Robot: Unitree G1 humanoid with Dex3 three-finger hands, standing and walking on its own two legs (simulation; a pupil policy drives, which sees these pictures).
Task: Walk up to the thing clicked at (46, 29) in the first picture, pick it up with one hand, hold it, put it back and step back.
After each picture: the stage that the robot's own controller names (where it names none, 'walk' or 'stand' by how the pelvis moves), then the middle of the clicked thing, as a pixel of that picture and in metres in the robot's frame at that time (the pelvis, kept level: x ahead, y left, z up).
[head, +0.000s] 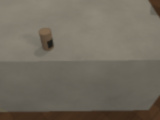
stand; (46, 39) +0.72 +0.21 -0.08
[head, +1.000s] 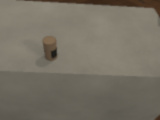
walk; (50, 48) +0.63 +0.16 -0.08
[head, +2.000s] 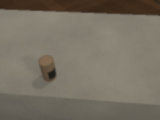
stand; (48, 68) +0.50 +0.19 -0.08
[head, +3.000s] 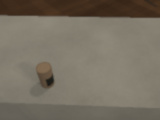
stand; (45, 75) +0.48 +0.19 -0.09
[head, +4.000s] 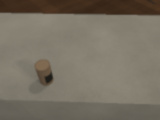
stand; (44, 72) +0.49 +0.19 -0.09
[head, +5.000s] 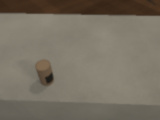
stand; (45, 73) +0.49 +0.19 -0.09
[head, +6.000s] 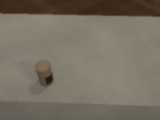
stand; (44, 74) +0.49 +0.19 -0.09
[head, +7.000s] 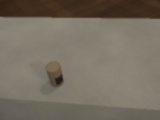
rise first; (55, 74) +0.49 +0.18 -0.08
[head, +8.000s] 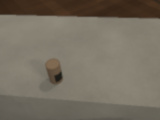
go down; (54, 71) +0.50 +0.17 -0.08
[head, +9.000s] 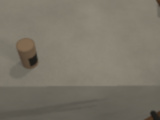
go down; (28, 54) +0.51 +0.17 -0.04
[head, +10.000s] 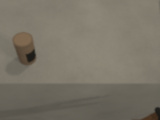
go down; (25, 49) +0.51 +0.17 -0.02
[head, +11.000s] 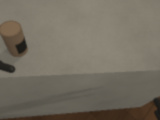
close in; (14, 40) +0.52 +0.18 +0.01
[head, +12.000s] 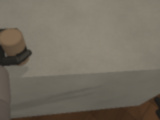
close; (15, 48) +0.48 +0.16 +0.02
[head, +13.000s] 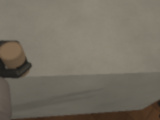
lift; (15, 60) +0.44 +0.18 +0.01
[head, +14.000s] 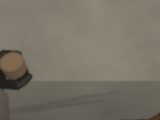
lift; (16, 71) +0.39 +0.19 +0.03
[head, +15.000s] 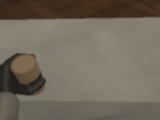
hold; (29, 76) +0.32 +0.17 +0.14
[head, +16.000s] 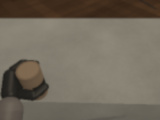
hold; (33, 81) +0.32 +0.16 +0.11
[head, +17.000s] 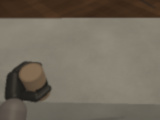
hold; (36, 83) +0.32 +0.16 +0.10
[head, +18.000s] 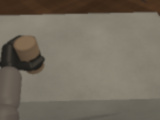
crouch; (30, 55) +0.42 +0.16 +0.12
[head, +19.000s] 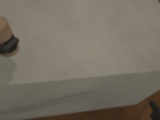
lower; (2, 38) +0.50 +0.19 +0.05
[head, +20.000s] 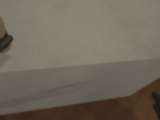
lower; out of the picture +0.52 +0.19 +0.03
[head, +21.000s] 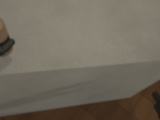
lower; out of the picture +0.51 +0.19 +0.03
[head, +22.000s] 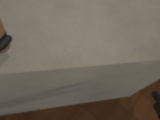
lower; out of the picture +0.51 +0.19 +0.03
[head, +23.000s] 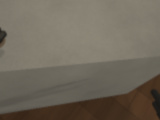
lower; out of the picture +0.53 +0.19 +0.03
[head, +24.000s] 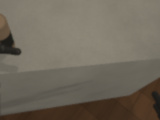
withdraw; out of the picture +0.51 +0.17 +0.03
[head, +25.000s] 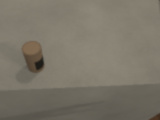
sink last; (34, 57) +0.49 +0.15 -0.02
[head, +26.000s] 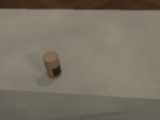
stand; (52, 65) +0.51 +0.17 -0.03
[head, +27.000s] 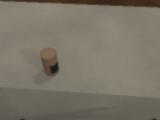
stand; (50, 62) +0.50 +0.16 -0.03
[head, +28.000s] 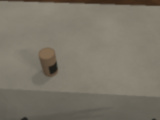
stand; (48, 62) +0.49 +0.16 -0.02
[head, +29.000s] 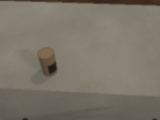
stand; (48, 62) +0.50 +0.16 -0.02
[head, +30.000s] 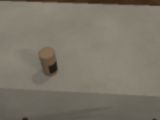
stand; (48, 62) +0.50 +0.16 -0.02
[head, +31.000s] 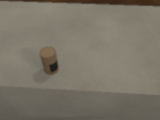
stand; (49, 61) +0.51 +0.16 -0.03
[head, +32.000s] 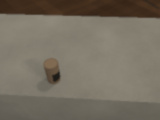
walk; (52, 71) +0.51 +0.16 -0.09
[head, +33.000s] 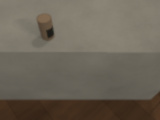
walk; (46, 27) +0.66 +0.19 -0.06
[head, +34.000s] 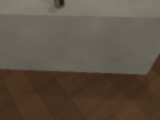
walk; out of the picture +0.99 +0.17 -0.06
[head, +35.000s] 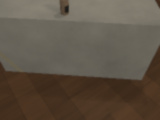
stand; (64, 6) +1.11 +0.15 -0.08
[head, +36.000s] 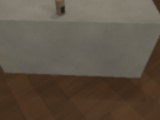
stand; (60, 6) +1.11 +0.16 -0.09
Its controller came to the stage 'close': yes
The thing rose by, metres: 0.22
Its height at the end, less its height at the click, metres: +0.00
